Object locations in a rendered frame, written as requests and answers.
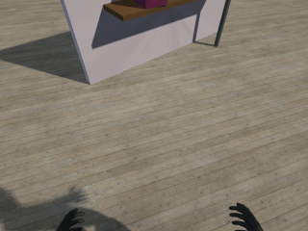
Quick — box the carton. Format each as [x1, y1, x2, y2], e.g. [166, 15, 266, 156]
[134, 0, 167, 10]

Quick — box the table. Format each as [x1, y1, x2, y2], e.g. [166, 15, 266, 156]
[103, 0, 231, 47]

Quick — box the right robot hand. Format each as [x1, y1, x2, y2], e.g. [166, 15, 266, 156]
[229, 202, 264, 231]

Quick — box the left robot hand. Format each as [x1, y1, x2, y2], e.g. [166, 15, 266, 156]
[56, 208, 85, 231]

